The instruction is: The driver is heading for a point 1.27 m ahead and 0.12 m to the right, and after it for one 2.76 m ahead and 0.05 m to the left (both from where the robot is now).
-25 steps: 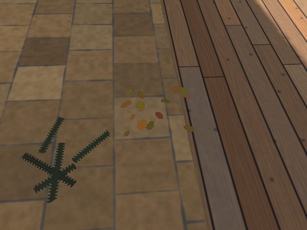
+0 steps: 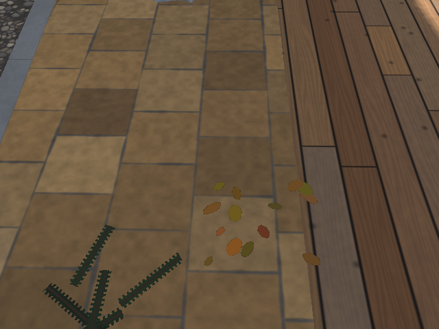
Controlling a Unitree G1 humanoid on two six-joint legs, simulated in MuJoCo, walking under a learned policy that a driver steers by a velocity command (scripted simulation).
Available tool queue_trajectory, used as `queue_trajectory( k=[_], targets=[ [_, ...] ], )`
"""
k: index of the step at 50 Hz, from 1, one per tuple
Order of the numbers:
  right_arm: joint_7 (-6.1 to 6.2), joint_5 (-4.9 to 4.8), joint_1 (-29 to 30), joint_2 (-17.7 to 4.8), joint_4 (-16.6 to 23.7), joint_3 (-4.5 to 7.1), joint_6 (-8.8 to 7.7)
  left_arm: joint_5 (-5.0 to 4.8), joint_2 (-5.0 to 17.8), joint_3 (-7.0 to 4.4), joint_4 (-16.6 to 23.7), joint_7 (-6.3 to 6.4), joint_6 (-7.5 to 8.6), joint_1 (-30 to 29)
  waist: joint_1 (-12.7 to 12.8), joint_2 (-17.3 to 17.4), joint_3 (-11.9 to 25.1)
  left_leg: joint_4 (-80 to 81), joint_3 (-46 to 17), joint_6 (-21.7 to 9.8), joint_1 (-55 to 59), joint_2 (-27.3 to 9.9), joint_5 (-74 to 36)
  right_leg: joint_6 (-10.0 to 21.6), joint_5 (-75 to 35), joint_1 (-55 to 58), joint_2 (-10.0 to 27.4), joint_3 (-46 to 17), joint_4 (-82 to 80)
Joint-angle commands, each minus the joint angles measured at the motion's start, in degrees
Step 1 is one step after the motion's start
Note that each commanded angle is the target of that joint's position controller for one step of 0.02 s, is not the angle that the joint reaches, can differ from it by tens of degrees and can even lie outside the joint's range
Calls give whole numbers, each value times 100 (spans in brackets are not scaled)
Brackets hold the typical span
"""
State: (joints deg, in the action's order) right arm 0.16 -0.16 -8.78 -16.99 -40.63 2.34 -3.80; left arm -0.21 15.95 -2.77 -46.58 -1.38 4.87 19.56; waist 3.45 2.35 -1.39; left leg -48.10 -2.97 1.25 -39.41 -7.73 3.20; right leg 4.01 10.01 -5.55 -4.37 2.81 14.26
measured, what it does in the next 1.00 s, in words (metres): walks ahead: left foot, then right foot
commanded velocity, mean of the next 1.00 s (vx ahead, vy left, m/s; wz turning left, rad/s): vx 0.50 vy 0.00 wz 0.00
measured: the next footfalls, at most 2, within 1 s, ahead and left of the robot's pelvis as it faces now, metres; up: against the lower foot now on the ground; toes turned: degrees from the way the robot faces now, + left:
left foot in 0.20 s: +0.30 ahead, +0.16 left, +0.00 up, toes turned +2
right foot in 0.74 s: +0.60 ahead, -0.09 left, +0.00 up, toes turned -2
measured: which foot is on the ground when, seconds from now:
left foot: up 0.00-0.18, down 0.20-0.74, up 0.76-1.00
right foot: down 0.00-0.22, up 0.24-0.72, down 0.74-1.00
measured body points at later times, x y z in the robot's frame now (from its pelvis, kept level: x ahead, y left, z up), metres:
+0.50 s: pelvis +0.28 +0.07 +0.00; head +0.31 +0.08 +0.45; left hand +0.45 +0.33 -0.10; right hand +0.33 -0.21 -0.11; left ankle +0.26 +0.15 -0.75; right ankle +0.40 -0.11 -0.68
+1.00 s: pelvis +0.56 -0.01 +0.00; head +0.58 -0.02 +0.45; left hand +0.61 +0.27 -0.12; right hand +0.70 -0.28 -0.12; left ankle +0.64 +0.17 -0.67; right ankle +0.56 -0.08 -0.75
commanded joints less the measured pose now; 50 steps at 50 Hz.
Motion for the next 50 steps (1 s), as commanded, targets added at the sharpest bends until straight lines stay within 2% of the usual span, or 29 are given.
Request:
queue_trajectory(
  k=[1, 4, 7, 8, 9, 10, 11, 12, 13, 14, 15, 16, 17, 18, 21, 27, 32, 35, 36, 37, 38, 39, 40, 41, 42, 43, 44, 46, 50],
  targets=[
    [-76, -28, 418, -171, 383, 2, -120, -60, 981, -223, 353, 59, 65, -199, -10, -453, -179, 1004, 197, 19, 534, 150, -914, 843, -1013, -477, 1385, -646, -734],
    [-178, -86, 868, -240, 550, 12, -162, -103, 1079, -248, 178, 67, -27, 138, 157, -490, -267, 1523, 184, -75, 439, 255, -848, 810, -936, 98, 1642, -768, -536],
    [-262, -79, 932, -384, 646, 63, -187, -125, 1156, -285, 64, 110, -140, 211, 42, -583, -217, 1855, 168, -295, 490, 361, -192, 670, -1379, 728, 1912, -900, -137],
    [-269, -73, 752, -458, 611, 97, -193, -126, 1193, -296, 51, 126, -172, 164, -86, -649, -105, 1921, 243, -378, 779, 449, 36, 605, -1859, 843, 1923, -888, 103],
    [-255, -56, 289, -581, 494, 172, -197, -126, 1211, -293, 59, 141, -204, 39, -391, -664, 176, 2097, 416, -506, 1472, 623, 92, 493, -2741, 829, 1778, -729, 685],
    [-204, -36, -557, -853, 243, 316, -191, -85, 1044, -226, 72, 156, -225, 52, -776, -559, 772, 2097, 469, -690, 2749, 671, -2, 324, -3132, 489, 1465, -478, 1754],
    [-135, 21, -1595, -1307, 82, 438, -159, 81, 692, -70, 239, 176, -207, 112, -1119, 154, 1718, 1862, -775, -1080, 4488, -441, -249, 87, -1599, -652, 1100, -196, 3623],
    [-174, 28, -1704, -1633, -15, 496, -140, 0, 113, 90, 328, 124, -85, 819, -667, 1660, 2268, 2570, -3484, -1940, 6122, -1461, 1215, -226, 2112, -2910, 66, -385, 5351],
    [-185, -40, -1651, -1003, 68, 340, -146, -119, 759, -36, 259, 91, 14, 384, -958, 940, 2000, 2965, -3669, -1759, 5992, -1354, 1929, -177, 2303, -3583, 350, -1028, 5905],
    [-169, -35, -1287, -823, 98, 267, -150, -228, 983, -110, 432, 62, 78, -145, -922, 629, 1232, 3057, -2836, -1548, 5345, -1189, 1662, -115, 1787, -3878, 611, -903, 5922],
    [-167, -7, -933, -760, 137, 238, -146, -184, 904, -88, 488, 82, 98, -414, -760, 155, 828, 3151, -2262, -1465, 4621, -982, 966, -141, 1285, -3728, 875, -740, 5696],
    [-178, 23, -688, -629, 150, 204, -147, -88, 860, -108, 512, 87, 85, -539, -616, 54, 508, 3312, -1844, -1461, 4039, -793, 402, -195, 969, -3570, 1033, -704, 5370],
    [-180, 75, -562, -541, 157, 172, -171, -73, 797, -118, 492, 75, 37, -420, -433, 197, 467, 3465, -1584, -1442, 3656, -671, 65, -233, 744, -3224, 1167, -745, 5212],
    [-188, 61, -512, -499, 138, 170, -197, -76, 706, -107, 445, 76, -21, -313, -349, 232, 443, 3625, -1379, -1472, 3442, -574, -120, -284, 654, -3028, 1193, -719, 5077],
    [-156, 7, -562, -656, -26, 220, -269, -23, 518, -64, 504, 105, -146, -482, -270, 142, 194, 3952, -871, -1577, 3096, -528, -592, -470, 280, -3140, 1244, -627, 4512],
    [-53, -39, -952, -846, -330, 258, -183, -22, 310, 19, 781, 31, -61, -1614, -647, 70, -121, 4107, -115, -1303, 3236, -243, -542, -522, -1410, -3053, 1046, -393, 2432],
    [-17, -102, -1331, -957, -638, 304, -51, -74, 403, 5, 1041, -108, 10, -2226, -788, 128, -296, 3773, -221, -1214, 4005, -624, -546, -303, -1188, -3133, 894, -410, 1696],
    [29, -115, -1207, -1057, -700, 349, 37, -50, 592, -72, 982, -146, 42, -1851, -484, 248, -51, 3183, -209, -1043, 4349, -705, -1685, -54, -588, -2485, 691, -246, 1483],
    [41, -113, -1089, -1052, -694, 341, 72, -31, 733, -164, 814, -120, 44, -1261, -136, 225, 306, 2475, -18, -922, 4259, -508, -2559, 84, -612, -1629, 498, -49, 1331],
    [59, -58, -1118, -867, -660, 264, 90, -18, 1018, -306, 545, -62, 33, -338, 243, 74, 960, 1314, 217, -738, 3709, -194, -2517, 276, -773, -206, 608, -147, 1464],
    [42, 28, -1603, -371, -471, 91, 22, 96, 1586, -433, 451, -12, 11, 415, 234, -963, 1925, -864, 489, -378, 1756, 446, -574, 984, -512, 2059, 2026, -2176, 1552],
    [4, 1, -1877, -128, -553, 3, -104, 17, 1502, -401, 361, -43, -16, 625, 172, -1872, 2425, -2074, -112, -224, 379, 1155, 3054, 1485, 605, 2857, 2649, -4317, 593],
    [-50, -150, -1350, -722, -495, 152, -189, -48, 1077, -271, 393, -36, -14, 393, 287, -1301, 1726, -2605, -462, -299, -283, 800, 2950, 1235, 1344, 2403, 2500, -4008, 339],
    [-66, -216, -888, -834, -349, 182, -237, -56, 941, -221, 452, -24, -15, -32, 175, -990, 986, -2494, -253, -372, -469, 499, 2390, 1039, 1162, 1591, 2334, -3259, 204],
    [-38, -145, -646, -784, -311, 181, -242, -11, 813, -180, 495, -27, -16, -382, 17, -628, 570, -2202, -120, -361, -291, 260, 1889, 951, 663, 811, 2118, -2707, 50],
    [-24, -77, -637, -726, -323, 205, -202, 50, 662, -136, 526, -44, 5, -605, -168, -626, 326, -1894, -131, -334, 7, 81, 1532, 897, 149, 229, 1914, -2290, -135],
    [-22, -65, -782, -628, -368, 200, -145, 88, 593, -119, 526, -51, 31, -713, -319, -753, 328, -1757, -159, -298, 349, -11, 1314, 887, -152, -104, 1794, -2046, -296],
    [4, -49, -915, -438, -430, 173, -35, 45, 614, -133, 443, -52, 107, -703, -436, -738, 295, -1506, -97, -193, 521, -53, 1111, 969, -665, -385, 1698, -1637, -529],
    [25, 20, -237, -346, -209, 152, -6, 23, 796, -184, 211, 44, 108, -403, -313, -537, 28, -383, -45, -3, -3, -82, 74, 944, -1367, -251, 1597, -1088, -717]
  ],
)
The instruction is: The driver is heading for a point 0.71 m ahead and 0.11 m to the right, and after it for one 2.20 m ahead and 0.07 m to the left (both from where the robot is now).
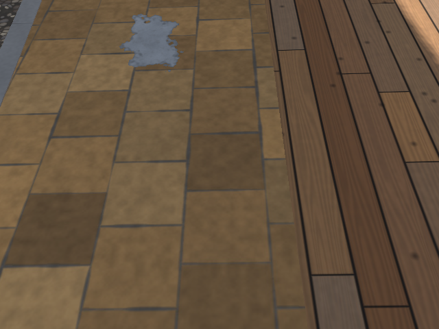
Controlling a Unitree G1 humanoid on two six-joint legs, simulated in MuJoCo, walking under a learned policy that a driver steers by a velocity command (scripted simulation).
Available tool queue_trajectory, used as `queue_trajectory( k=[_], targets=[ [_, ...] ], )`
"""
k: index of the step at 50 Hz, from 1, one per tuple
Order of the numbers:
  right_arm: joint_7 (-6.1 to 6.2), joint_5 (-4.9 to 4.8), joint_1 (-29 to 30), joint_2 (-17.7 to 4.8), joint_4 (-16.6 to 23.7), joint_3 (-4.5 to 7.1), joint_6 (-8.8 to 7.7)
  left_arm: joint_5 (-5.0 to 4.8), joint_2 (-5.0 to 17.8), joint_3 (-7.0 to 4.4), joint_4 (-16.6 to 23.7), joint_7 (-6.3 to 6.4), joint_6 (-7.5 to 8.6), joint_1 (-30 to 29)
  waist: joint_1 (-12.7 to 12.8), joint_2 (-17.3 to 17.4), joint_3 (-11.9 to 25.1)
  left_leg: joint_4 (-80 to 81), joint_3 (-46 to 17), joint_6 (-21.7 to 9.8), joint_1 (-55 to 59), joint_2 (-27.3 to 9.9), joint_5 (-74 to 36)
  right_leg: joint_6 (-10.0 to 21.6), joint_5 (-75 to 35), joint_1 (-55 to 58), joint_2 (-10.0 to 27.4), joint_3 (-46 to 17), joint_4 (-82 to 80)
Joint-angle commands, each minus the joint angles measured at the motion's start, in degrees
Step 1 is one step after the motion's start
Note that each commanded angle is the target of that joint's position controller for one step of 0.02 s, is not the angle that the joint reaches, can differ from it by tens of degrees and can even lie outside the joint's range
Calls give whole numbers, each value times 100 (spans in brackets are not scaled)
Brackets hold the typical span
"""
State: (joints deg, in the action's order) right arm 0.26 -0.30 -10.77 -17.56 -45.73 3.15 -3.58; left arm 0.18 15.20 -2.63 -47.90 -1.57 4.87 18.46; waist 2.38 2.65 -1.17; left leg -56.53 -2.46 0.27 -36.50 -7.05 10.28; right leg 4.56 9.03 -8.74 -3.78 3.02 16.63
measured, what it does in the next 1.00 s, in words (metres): walks ahead: left foot, then right foot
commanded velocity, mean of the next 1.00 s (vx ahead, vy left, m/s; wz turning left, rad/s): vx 0.48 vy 0.00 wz -0.18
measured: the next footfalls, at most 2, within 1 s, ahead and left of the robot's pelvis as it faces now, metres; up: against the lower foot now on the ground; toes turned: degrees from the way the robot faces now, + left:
left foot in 0.30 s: +0.35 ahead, +0.15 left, +0.00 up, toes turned +2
right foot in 0.84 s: +0.63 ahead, -0.11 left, +0.00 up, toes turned -10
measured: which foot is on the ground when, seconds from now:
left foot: up 0.00-0.28, down 0.30-0.84, up 0.86-1.00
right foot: down 0.00-0.30, up 0.32-0.82, down 0.84-1.00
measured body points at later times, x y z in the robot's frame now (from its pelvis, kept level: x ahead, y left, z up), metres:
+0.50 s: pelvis +0.28 +0.06 +0.00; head +0.31 +0.07 +0.45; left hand +0.39 +0.34 -0.13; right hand +0.36 -0.21 -0.12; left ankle +0.31 +0.15 -0.75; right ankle +0.29 -0.10 -0.67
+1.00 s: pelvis +0.55 -0.02 -0.01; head +0.60 -0.04 +0.44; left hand +0.73 +0.23 -0.12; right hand +0.62 -0.32 -0.13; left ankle +0.54 +0.14 -0.66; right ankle +0.59 -0.10 -0.75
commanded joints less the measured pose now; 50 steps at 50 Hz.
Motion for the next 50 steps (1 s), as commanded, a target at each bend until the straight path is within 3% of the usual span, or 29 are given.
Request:
queue_trajectory(
  k=[1, 4, 9, 12, 13, 14, 15, 16, 17, 18, 19, 20, 21, 24, 30, 34, 37, 39, 40, 41, 42, 43, 44, 45, 46, 47, 48, 50],
  targets=[
    [-5, 29, 128, -240, 339, 54, -50, -26, 886, -198, 304, 85, 88, -233, -151, -566, -24, 842, -56, 98, -268, -114, -956, 816, -1305, 102, 1460, -953, -964],
    [-82, -5, 730, -103, 484, -8, -119, -69, 971, -206, 156, 133, 43, 41, 82, -557, -161, 1863, 133, 73, -34, 69, -1648, 687, -1160, 195, 1357, -681, -1012],
    [-250, -65, 1452, -132, 776, -34, -196, -111, 1041, -234, -156, 168, -110, 508, 279, -549, -356, 2623, 164, -97, -245, 251, -1376, 676, -1383, 1120, 1737, -775, -669],
    [-315, -58, 1230, -309, 772, 24, -224, -130, 1139, -281, -220, 214, -192, 416, 18, -695, -159, 2836, 255, -332, 237, 428, -736, 532, -2456, 1534, 1884, -796, -150],
    [-302, -45, 826, -443, 665, 94, -228, -129, 1190, -293, -208, 228, -217, 307, -233, -773, 112, 2899, 417, -447, 887, 610, -614, 457, -3395, 1527, 1800, -706, 322],
    [-259, -30, -5, -671, 404, 226, -225, -112, 1113, -258, -186, 239, -251, 218, -657, -686, 633, 3026, 542, -623, 2075, 743, -790, 307, -3920, 1266, 1522, -487, 1283],
    [-194, 34, -1032, -1031, 174, 343, -207, -21, 912, -156, -58, 255, -242, 231, -1030, -299, 1459, 2732, -291, -964, 3884, -35, -1012, 124, -2752, 153, 1236, -302, 2838],
    [-182, 48, -1452, -1506, 52, 461, -173, -3, 187, 61, 31, 181, -114, 942, -715, 1135, 2212, 3118, -3012, -1930, 6004, -1400, 115, -305, 730, -2306, 144, -208, 5004],
    [-185, -23, -1466, -943, 68, 305, -163, -91, 607, -22, -62, 148, 22, 665, -923, 914, 2283, 3748, -3847, -1902, 6052, -1484, 739, -244, 2416, -3040, 159, -1017, 5671],
    [-167, -31, -1014, -735, 120, 222, -164, -257, 976, -133, 126, 109, 109, 117, -864, 632, 1345, 3900, -2990, -1615, 5301, -1300, 786, -168, 2052, -3470, 485, -984, 5840],
    [-158, -11, -593, -628, 190, 185, -158, -266, 947, -124, 204, 121, 142, -208, -692, 217, 820, 4052, -2309, -1463, 4448, -1079, 370, -162, 1512, -3366, 792, -793, 5584],
    [-173, 20, -307, -468, 210, 141, -161, -175, 889, -144, 222, 141, 130, -367, -535, 23, 422, 4257, -1835, -1400, 3721, -865, -82, -209, 1161, -3190, 970, -710, 5218],
    [-180, 85, -157, -356, 225, 100, -187, -125, 813, -163, 190, 150, 68, -243, -328, 145, 305, 4458, -1522, -1350, 3226, -712, -354, -237, 888, -2826, 1132, -747, 5002],
    [-191, 43, -112, -435, 110, 131, -272, -88, 539, -120, 140, 175, -103, -103, -127, 203, 174, 4837, -954, -1455, 2614, -573, -923, -429, 601, -2515, 1242, -664, 4503],
    [-53, 70, -387, -674, -153, 184, -260, -104, 376, -62, 384, 100, -101, -1076, -416, 63, -98, 5103, 149, -1162, 2767, -360, -1198, -497, -1286, -2707, 1116, -515, 2572],
    [-20, 18, -731, -761, -399, 217, -206, -145, 362, -36, 652, 2, -93, -1701, -670, -10, -281, 5065, 466, -1069, 3433, -614, -1157, -359, -1500, -2830, 949, -466, 1892],
    [11, -27, -775, -795, -497, 253, -90, -133, 415, -52, 857, -103, -101, -1923, -656, -5, -355, 4710, 598, -925, 4138, -855, -1606, -159, -926, -3060, 871, -406, 1665],
    [56, -49, -638, -921, -464, 298, -3, -113, 538, -113, 922, -161, -110, -1746, -472, 118, -179, 4114, 769, -789, 4364, -891, -3072, 19, -322, -2661, 642, -116, 1646],
    [89, -52, -555, -993, -427, 321, 47, -101, 673, -195, 877, -166, -127, -1381, -251, 200, 106, 3494, 899, -696, 4374, -836, -4104, 129, -84, -2096, 425, 93, 1655],
    [130, -42, -470, -969, -378, 308, 113, -108, 884, -343, 678, -148, -141, -573, 186, 103, 550, 2394, 1127, -533, 4096, -626, -4631, 288, -227, -1016, 156, 241, 1435],
    [179, 37, -554, -822, -250, 231, 112, -125, 1329, -542, 455, -69, -173, 434, 566, -364, 1148, 760, 1214, -305, 2893, -366, -3577, 607, -343, 715, 551, -625, 1398],
    [66, 201, -1121, -43, 6, -39, -53, -187, 1934, -665, 436, -29, -179, 635, 106, -1850, 1726, -1388, 997, 102, 218, 799, 915, 1694, 630, 2836, 1974, -3721, 937],
    [-15, 53, -707, -391, 4, 9, -282, -152, 1489, -516, 601, -24, -147, 618, 352, -1437, 2209, -2199, -165, 81, -548, 1010, 2292, 1884, 542, 3203, 2337, -4981, 142],
    [-75, -140, -219, -699, 175, 86, -423, -59, 1243, -432, 667, -6, -110, 325, 409, -1166, 1517, -2314, -332, -32, -901, 711, 1972, 1616, -535, 2704, 2184, -4061, 193],
    [-53, -121, -27, -666, 234, 63, -477, -44, 1110, -396, 766, 13, -91, -41, 222, -596, 1102, -1979, -276, -66, -705, 469, 1576, 1441, -1691, 1911, 1950, -3242, 317],
    [-3, 14, 55, -691, 218, 107, -454, -55, 969, -361, 849, 19, -107, -390, 11, -229, 715, -1526, -209, -4, -420, 298, 1392, 1309, -2679, 1081, 1755, -2629, 321],
    [29, 82, 7, -749, 241, 155, -372, -12, 868, -324, 925, 46, -122, -567, -179, -301, 646, -1281, -223, 42, 28, 191, 1290, 1255, -3244, 498, 1628, -2311, 267],
    [59, 109, -176, -569, 271, 144, -187, 5, 922, -340, 1000, 84, -159, -704, -390, -390, 577, -783, -153, 200, 397, 237, 1182, 1260, -3807, -130, 1454, -2002, 144]
  ],
)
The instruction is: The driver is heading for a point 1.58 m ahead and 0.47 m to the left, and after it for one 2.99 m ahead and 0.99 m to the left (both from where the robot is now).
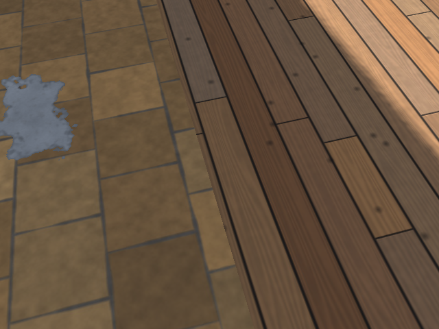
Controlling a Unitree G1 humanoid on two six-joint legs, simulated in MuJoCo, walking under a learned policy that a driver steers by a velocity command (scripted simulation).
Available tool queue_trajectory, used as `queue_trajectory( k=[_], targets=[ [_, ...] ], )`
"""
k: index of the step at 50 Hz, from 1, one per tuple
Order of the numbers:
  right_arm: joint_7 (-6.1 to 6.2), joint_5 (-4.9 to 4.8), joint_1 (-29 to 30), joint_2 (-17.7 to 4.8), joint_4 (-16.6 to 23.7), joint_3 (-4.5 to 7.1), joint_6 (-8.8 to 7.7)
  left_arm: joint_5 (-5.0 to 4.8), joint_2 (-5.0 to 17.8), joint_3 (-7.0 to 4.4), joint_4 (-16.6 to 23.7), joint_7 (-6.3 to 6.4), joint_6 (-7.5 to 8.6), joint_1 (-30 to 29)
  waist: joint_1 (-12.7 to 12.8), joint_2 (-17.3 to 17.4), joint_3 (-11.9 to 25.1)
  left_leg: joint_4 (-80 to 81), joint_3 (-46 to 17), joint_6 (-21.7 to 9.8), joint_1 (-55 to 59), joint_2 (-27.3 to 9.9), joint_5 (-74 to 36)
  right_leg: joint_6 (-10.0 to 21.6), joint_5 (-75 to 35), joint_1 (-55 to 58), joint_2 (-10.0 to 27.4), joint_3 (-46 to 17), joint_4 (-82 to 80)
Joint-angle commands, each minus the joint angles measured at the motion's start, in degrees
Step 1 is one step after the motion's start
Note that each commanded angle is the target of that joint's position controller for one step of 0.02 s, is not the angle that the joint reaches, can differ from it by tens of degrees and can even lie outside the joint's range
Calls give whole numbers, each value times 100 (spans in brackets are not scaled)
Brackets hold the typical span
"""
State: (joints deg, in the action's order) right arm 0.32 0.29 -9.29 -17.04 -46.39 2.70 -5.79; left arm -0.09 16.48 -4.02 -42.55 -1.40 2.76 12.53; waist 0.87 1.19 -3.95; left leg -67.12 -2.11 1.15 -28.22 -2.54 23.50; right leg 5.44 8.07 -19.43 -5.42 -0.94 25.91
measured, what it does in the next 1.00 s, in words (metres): walks ahead, turning left: left foot, then right foot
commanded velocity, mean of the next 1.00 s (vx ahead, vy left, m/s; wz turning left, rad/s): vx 0.07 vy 0.00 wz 0.17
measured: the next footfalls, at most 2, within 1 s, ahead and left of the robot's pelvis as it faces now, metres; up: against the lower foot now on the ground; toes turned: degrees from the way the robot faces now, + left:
left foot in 0.28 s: +0.28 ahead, +0.12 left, +0.00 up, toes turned -9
right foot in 0.66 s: +0.20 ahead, -0.11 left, +0.00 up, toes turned +9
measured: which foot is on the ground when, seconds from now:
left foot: up 0.00-0.26, down 0.28-0.66, up 0.68-1.00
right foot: down 0.00-0.30, up 0.32-0.64, down 0.66-1.00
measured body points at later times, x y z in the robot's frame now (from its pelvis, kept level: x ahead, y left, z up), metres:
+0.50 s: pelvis +0.14 +0.03 +0.00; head +0.18 +0.03 +0.45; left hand +0.30 +0.29 -0.12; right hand +0.27 -0.24 -0.11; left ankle +0.24 +0.13 -0.74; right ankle +0.09 -0.10 -0.69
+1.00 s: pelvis +0.15 +0.00 +0.01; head +0.18 +0.00 +0.45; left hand +0.19 +0.30 -0.10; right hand +0.37 -0.23 -0.10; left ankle +0.12 +0.14 -0.69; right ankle +0.16 -0.12 -0.74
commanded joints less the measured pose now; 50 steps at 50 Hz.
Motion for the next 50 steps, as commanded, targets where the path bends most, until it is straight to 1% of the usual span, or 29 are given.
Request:
queue_trajectory(
  k=[1, 3, 6, 9, 11, 13, 14, 15, 16, 17, 18, 20, 21, 22, 24, 27, 30, 32, 33, 34, 35, 36, 37, 38, 39, 42, 44, 47, 50],
  targets=[
    [78, 56, -345, -530, 355, 167, 97, 24, 902, -237, 472, 99, 43, -96, -272, -283, 852, 604, -122, 192, -362, -136, -315, 1158, -3917, 756, 1526, -1446, -808],
    [115, 67, -154, -428, 447, 134, 173, -34, 1041, -290, 463, 185, -21, -31, -243, -394, 913, 1374, -59, 321, -284, 40, -839, 1036, -3977, 601, 1347, -1244, -742],
    [77, 42, 282, -374, 567, 105, 210, -115, 1018, -297, 451, 302, -190, 53, -75, -589, 1084, 2374, -81, 375, 69, 288, -1851, 686, -3365, 540, 1080, -1159, -557],
    [-8, -1, 523, -380, 601, 92, 213, -67, 849, -230, 396, 359, -284, 149, 86, -687, 1096, 3027, -123, 350, 170, 288, -2276, 537, -2672, 826, 1169, -1283, -405],
    [-65, 32, 557, -442, 594, 107, 159, 2, 682, -148, 310, 354, -271, 206, 137, -715, 1048, 3279, -165, 217, 275, 198, -2224, 542, -2538, 1060, 1362, -1450, -202],
    [-110, 84, 366, -459, 522, 125, 74, 45, 481, -39, 219, 328, -218, 94, -27, -697, 979, 3908, -105, -64, 705, 147, -2371, 437, -2440, 1138, 1392, -1474, 139],
    [-111, 129, 272, -490, 489, 130, 32, 67, 430, -5, 155, 310, -174, 154, -96, -596, 959, 4392, -153, -253, 1174, 96, -3191, 260, -2254, 1065, 1195, -1366, 358],
    [-78, 199, 311, -800, 556, 171, 5, 187, 383, 11, 138, 292, -104, 494, 144, -122, 1157, 4209, -763, -552, 1853, -412, -5142, 19, -1472, 843, 779, -1157, 777],
    [-63, 242, 358, -865, 576, 166, 56, 203, 359, 23, 22, 288, -67, 1089, 420, 533, 1505, 3911, -1378, -1280, 2586, -992, -6181, -312, 67, 381, 411, -843, 1243],
    [-66, 143, 256, -525, 536, 108, 153, 219, 517, 11, -34, 317, -111, 989, 222, 810, 1577, 4080, -1956, -1734, 2544, -1302, -5690, -591, 1379, 210, 300, -565, 1512],
    [-88, 36, 197, -406, 502, 60, 232, 158, 632, -34, 60, 341, -206, 629, 123, 933, 1403, 4314, -2407, -1833, 2399, -1374, -4741, -688, 2090, -12, 300, -465, 1657],
    [-111, -22, -46, -785, 494, 172, 337, 56, 718, -101, 218, 389, -422, 44, -153, 830, 1089, 4738, -2996, -1793, 2351, -1408, -3110, -769, 2794, -646, 199, -467, 2360],
    [-90, -23, -34, -1053, 529, 265, 351, 34, 759, -134, 246, 391, -481, -53, -179, 697, 1015, 4859, -3075, -1725, 2260, -1393, -2621, -815, 2783, -820, 212, -557, 2852],
    [-51, -38, 75, -1145, 578, 317, 366, 23, 721, -147, 229, 399, -498, -45, -127, 582, 989, 4909, -2909, -1594, 2120, -1249, -2328, -845, 2631, -853, 233, -584, 3031],
    [31, -88, 323, -974, 661, 329, 466, -18, 529, -127, 145, 418, -468, 13, -34, 565, 943, 4989, -2423, -1284, 1822, -851, -1847, -895, 2280, -681, 273, -509, 2588],
    [123, -97, 373, -855, 708, 366, 643, -44, 325, -93, 71, 416, -376, 4, -66, 816, 1059, 5022, -2123, -1144, 1511, -496, -1639, -940, 1706, -88, 145, -315, 1708],
    [164, -137, 362, -904, 749, 424, 744, -54, 363, -112, 25, 345, -300, 133, -36, 934, 1109, 5042, -2315, -1097, 1376, -458, -1195, -824, 1116, 402, 117, -276, 738],
    [211, -192, 390, -854, 791, 419, 806, -35, 479, -171, -82, 290, -258, 408, 136, 860, 1018, 4866, -2211, -817, 864, -210, -599, -588, 479, 1122, 212, -171, -230],
    [217, -172, 283, -684, 810, 367, 809, 51, 831, -260, -67, 317, -257, 574, 129, 335, 981, 4225, -1882, -511, 213, 105, 59, -280, 701, 1600, 1035, -848, -681],
    [183, -178, 444, -480, 1044, 328, 752, 234, 1396, -386, -39, 321, -282, 462, -4, -1411, 643, 2857, -670, -212, -758, 1012, 633, 505, 813, 1309, 2253, -2404, -1244],
    [170, -81, 292, -809, 968, 436, 666, 414, 1200, -319, 183, 326, -231, -9, -31, -1441, 575, 1484, -730, -18, -740, 723, 958, 962, 307, 822, 2847, -2908, -1332],
    [151, -106, 8, -1014, 781, 533, 672, 364, 866, -212, 339, 375, -185, -449, -257, -979, 538, 756, -808, 15, -615, 659, 666, 840, -129, 723, 2596, -2377, -1190],
    [166, -114, -268, -953, 591, 547, 738, 230, 713, -165, 400, 398, -155, -716, -384, -743, 479, 424, -721, 93, -626, 656, 359, 563, -371, 781, 2226, -1768, -1043],
    [194, -89, -401, -863, 509, 533, 801, 114, 642, -135, 407, 410, -136, -772, -359, -715, 449, 90, -686, 188, -765, 610, 86, 442, -606, 980, 2072, -1439, -926],
    [192, -91, -395, -749, 514, 501, 839, 73, 609, -103, 384, 425, -141, -702, -296, -714, 399, -192, -610, 281, -830, 580, -23, 450, -1073, 1036, 1996, -1161, -850],
    [145, -184, 83, -579, 826, 397, 839, 92, 668, -112, 265, 479, -223, -246, 21, -901, 350, 292, -275, 505, -1095, 404, -305, 600, -1572, 1585, 1917, -695, -800],
    [94, -181, 319, -518, 1014, 340, 834, 92, 805, -163, 201, 499, -276, -7, 200, -976, 450, 851, -168, 599, -1068, 246, -268, 694, -1767, 2010, 2078, -666, -749],
    [-12, -161, 415, -444, 1202, 263, 841, 64, 1036, -254, 221, 450, -323, -71, 250, -1062, 550, 1634, 125, 547, -459, 58, -111, 737, -1978, 1924, 2226, -414, -716],
    [-82, -165, 346, -535, 1279, 289, 882, 6, 1153, -311, 233, 358, -333, -181, 210, -1142, 601, 2323, 471, 376, 217, 122, -144, 697, -2231, 1673, 2282, -144, -591]
  ],
)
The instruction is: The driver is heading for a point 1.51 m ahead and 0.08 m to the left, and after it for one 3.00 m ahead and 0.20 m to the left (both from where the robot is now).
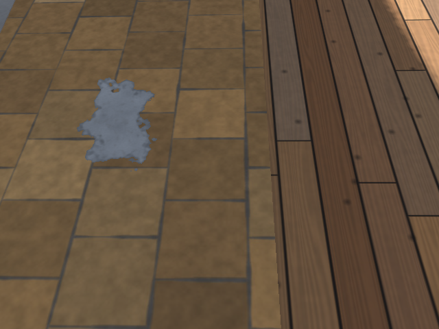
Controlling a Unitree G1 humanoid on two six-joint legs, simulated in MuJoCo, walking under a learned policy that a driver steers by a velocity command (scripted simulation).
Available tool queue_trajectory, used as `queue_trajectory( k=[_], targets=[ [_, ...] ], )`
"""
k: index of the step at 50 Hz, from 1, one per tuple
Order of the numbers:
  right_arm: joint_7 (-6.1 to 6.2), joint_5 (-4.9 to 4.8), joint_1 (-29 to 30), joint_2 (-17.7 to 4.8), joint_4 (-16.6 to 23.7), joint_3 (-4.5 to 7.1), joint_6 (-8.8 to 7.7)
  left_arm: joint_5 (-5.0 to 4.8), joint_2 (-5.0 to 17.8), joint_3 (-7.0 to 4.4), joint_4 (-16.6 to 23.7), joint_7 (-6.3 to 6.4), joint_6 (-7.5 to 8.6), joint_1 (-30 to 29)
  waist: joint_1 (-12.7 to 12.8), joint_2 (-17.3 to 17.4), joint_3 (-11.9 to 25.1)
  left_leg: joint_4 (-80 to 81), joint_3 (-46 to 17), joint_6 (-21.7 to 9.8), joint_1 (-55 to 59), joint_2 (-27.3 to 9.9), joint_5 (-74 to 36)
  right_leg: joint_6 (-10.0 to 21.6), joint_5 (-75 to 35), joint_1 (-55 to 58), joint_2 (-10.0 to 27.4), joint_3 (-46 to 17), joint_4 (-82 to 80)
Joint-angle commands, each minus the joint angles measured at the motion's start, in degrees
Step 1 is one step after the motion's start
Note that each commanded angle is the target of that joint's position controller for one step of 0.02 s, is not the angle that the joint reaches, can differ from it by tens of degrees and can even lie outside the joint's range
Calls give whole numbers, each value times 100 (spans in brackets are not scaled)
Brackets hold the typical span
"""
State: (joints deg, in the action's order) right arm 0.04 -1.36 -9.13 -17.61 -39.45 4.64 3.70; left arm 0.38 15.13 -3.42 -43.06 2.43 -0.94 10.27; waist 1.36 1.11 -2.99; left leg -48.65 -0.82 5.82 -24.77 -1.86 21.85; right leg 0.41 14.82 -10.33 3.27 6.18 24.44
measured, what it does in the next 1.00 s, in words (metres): walks ahead, turning left: left foot, then right foot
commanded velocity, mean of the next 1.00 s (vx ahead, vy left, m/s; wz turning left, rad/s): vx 0.27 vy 0.00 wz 0.36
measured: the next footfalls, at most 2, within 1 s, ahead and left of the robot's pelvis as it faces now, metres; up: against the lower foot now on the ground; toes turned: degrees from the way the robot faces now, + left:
left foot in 0.10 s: +0.04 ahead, +0.14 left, +0.00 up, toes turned +6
right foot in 0.56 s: +0.15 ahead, -0.07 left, +0.00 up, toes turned +21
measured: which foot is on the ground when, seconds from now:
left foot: up 0.00-0.08, down 0.10-0.56, up 0.58-0.98, down 1.00-1.00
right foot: down 0.00-0.10, up 0.12-0.54, down 0.56-1.00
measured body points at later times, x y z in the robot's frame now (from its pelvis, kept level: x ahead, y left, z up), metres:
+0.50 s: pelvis +0.04 +0.04 +0.00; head +0.05 +0.05 +0.45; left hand +0.12 +0.35 -0.09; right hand +0.23 -0.21 -0.09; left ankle +0.00 +0.14 -0.74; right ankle +0.11 -0.09 -0.73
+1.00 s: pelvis +0.23 +0.12 -0.02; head +0.26 +0.13 +0.43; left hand +0.08 +0.37 -0.14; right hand +0.54 +0.00 -0.08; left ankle +0.31 +0.27 -0.74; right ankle +0.11 -0.08 -0.74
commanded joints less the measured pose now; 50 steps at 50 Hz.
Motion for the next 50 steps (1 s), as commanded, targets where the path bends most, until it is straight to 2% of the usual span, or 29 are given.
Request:
queue_trajectory(
  k=[1, 3, 4, 5, 6, 7, 8, 9, 10, 11, 12, 14, 16, 20, 23, 25, 27, 28, 29, 30, 31, 32, 35, 41, 45, 47, 48, 49, 50],
  targets=[
    [-79, -1, 308, -495, 609, 110, -43, -79, 1307, -385, 271, -54, 45, 32, 142, -1146, 506, 739, 402, -172, 8, 77, -33, 1168, -2925, 767, 1453, -822, -359],
    [-133, -3, 102, -494, 592, 147, -1, -193, 1324, -402, 253, -90, 68, -104, -52, -1097, 533, 1640, 526, -428, 512, 152, -548, 959, -2852, 671, 1456, -666, 0],
    [-129, 10, -135, -537, 519, 191, 3, -247, 1240, -386, 206, -101, 91, -90, -194, -971, 594, 2336, 553, -618, 1053, 262, -1192, 704, -2563, 436, 1328, -452, 384],
    [-66, 20, -445, -830, 455, 306, 0, -180, 1028, -334, 76, -130, 131, 246, -254, -364, 821, 2766, 60, -872, 2045, 105, -2287, 262, -1816, -201, 1028, -45, 1204],
    [50, 61, -709, -1611, 546, 480, -28, 185, 569, -165, 352, -162, 159, 147, -174, 1496, 1039, 2528, -2078, -1616, 3315, -1476, -5002, -350, 1452, -2072, 289, 354, 3082],
    [-19, 224, -678, -1514, 651, 400, -171, 151, 706, -195, 545, -127, 170, -310, -472, 1306, 1315, 2629, -2940, -2757, 2864, -2208, -5288, -518, 2681, -2703, -270, -547, 4200],
    [-69, 238, -545, -1288, 630, 336, -296, 8, 954, -269, 551, -101, 138, -482, -514, 738, 1151, 2763, -2458, -2684, 2630, -1897, -4699, -488, 2367, -2752, -126, -904, 4617],
    [-45, 174, -245, -1131, 597, 297, -364, -55, 980, -291, 534, -76, 117, -485, -330, 634, 866, 2790, -1995, -2324, 2395, -1496, -4080, -425, 1833, -2801, -37, -979, 4525],
    [-8, 87, 18, -988, 616, 259, -363, -14, 990, -314, 442, -21, 96, -413, -218, 434, 741, 2809, -1788, -2043, 2231, -1225, -3573, -421, 1428, -2809, 13, -1024, 4274],
    [26, 38, 188, -924, 646, 220, -340, 28, 1052, -341, 437, 13, 77, -353, -124, 514, 678, 2846, -1686, -1950, 1994, -1097, -3512, -456, 1130, -2641, -6, -1037, 4123],
    [57, 58, 212, -920, 671, 201, -316, 34, 1017, -341, 422, 3, 81, -262, -66, 582, 741, 2874, -1635, -1949, 1826, -993, -3555, -495, 907, -2412, -113, -996, 4124],
    [105, 48, 36, -882, 637, 195, -315, -16, 907, -312, 412, -58, 122, -124, -83, 604, 932, 3141, -1718, -1950, 1858, -822, -1730, -493, 493, -2302, -166, -945, 3497],
    [128, 25, -111, -910, 614, 192, -350, -61, 843, -274, 512, -107, 185, -415, -250, 767, 698, 3482, -2106, -1959, 1770, -795, 171, -464, 313, -2349, -219, -968, 2684],
    [134, 36, -255, -1086, 559, 229, -411, -91, 816, -246, 628, -228, 410, -685, -369, 817, 441, 3517, -2456, -1954, 1514, -790, 650, -371, 343, -1946, -345, -1028, 1527],
    [80, 38, -360, -1021, 489, 177, -443, -141, 785, -219, 592, -324, 557, -567, -392, 818, 427, 3417, -2523, -1913, 1240, -787, 736, -248, 288, -1362, -363, -872, 1066],
    [46, 48, -384, -922, 426, 113, -445, -164, 728, -207, 537, -360, 642, -354, -243, 723, 362, 3297, -2573, -1818, 916, -717, 884, -109, -22, -732, -378, -756, 595],
    [31, 72, -341, -704, 418, 21, -445, -131, 698, -217, 394, -343, 703, 98, 47, 573, 358, 2929, -2455, -1571, 442, -405, 1105, 46, -229, 198, -349, -704, 56],
    [28, 92, -259, -420, 455, -74, -476, -90, 841, -248, 306, -299, 729, 582, 255, 297, 464, 2214, -2160, -1324, -67, -145, 1173, 219, 118, 871, 153, -1229, -131],
    [31, 71, -235, -13, 570, -184, -532, 21, 1237, -304, 219, -258, 730, 1037, 291, -757, 497, 634, -1146, -948, -1043, 558, 992, 665, 1450, 1489, 1083, -2770, -820],
    [80, -58, -32, -362, 826, -97, -623, 88, 1634, -433, 53, -335, 722, 1401, 329, -1547, 163, -512, -785, -829, -2084, 650, 1407, 1416, 2736, 1362, 1959, -4660, -1441],
    [84, -80, -71, -749, 739, 15, -680, -22, 1274, -332, 100, -338, 742, 1170, 236, -1130, -241, -1149, -954, -823, -2493, 307, 1021, 1514, 3056, 1190, 1947, -4567, -1474],
    [43, -37, -164, -773, 609, 39, -708, -77, 1021, -252, 145, -316, 739, 1014, 140, -1017, -325, -1342, -860, -817, -2571, 176, 526, 1326, 2690, 1182, 1639, -4010, -1435],
    [-55, 86, 30, -505, 560, 2, -792, -39, 888, -158, 195, -261, 689, 830, 99, -799, -213, -1127, -440, -691, -2341, -192, -619, 1045, 1073, 969, 1106, -2802, -1595],
    [-150, 69, 806, -10, 755, -179, -854, -110, 977, -142, 4, -212, 600, 1193, 375, -756, -143, 745, 97, -409, -1402, -121, -1889, 1006, -962, 582, 719, -1437, -1686],
    [-278, -16, 1151, -117, 849, -160, -889, -188, 1141, -172, -162, -223, 527, 1482, 416, -793, -249, 1546, 155, -541, -806, 8, -2088, 969, -1221, 649, 995, -1383, -1604],
    [-311, -29, 1074, -272, 859, -107, -903, -215, 1210, -200, -219, -211, 476, 1472, 239, -829, -229, 1792, 128, -739, -585, 50, -1858, 873, -1785, 963, 1176, -1396, -1417],
    [-301, -14, 844, -393, 814, -52, -905, -213, 1276, -220, -225, -199, 449, 1423, 51, -858, -64, 1888, 202, -860, -191, 156, -1721, 805, -2669, 1086, 1177, -1311, -1096],
    [-262, 14, 279, -560, 659, 47, -892, -216, 1290, -220, -228, -185, 419, 1361, -307, -788, 326, 2053, 335, -1025, 656, 303, -1736, 683, -3719, 1054, 1016, -1057, -358],
    [-196, 28, -581, -800, 430, 176, -871, -176, 1157, -161, -210, -172, 411, 1422, -721, -673, 920, 2032, 266, -1194, 2044, 234, -1768, 519, -3936, 524, 748, -889, 761]
  ],
)
Keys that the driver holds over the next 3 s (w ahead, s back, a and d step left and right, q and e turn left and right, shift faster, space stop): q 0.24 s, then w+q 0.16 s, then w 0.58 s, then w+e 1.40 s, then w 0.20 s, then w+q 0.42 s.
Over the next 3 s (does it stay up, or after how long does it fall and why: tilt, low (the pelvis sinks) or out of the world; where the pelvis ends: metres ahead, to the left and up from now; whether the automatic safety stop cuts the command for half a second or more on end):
stays up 1.26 0.03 -0.01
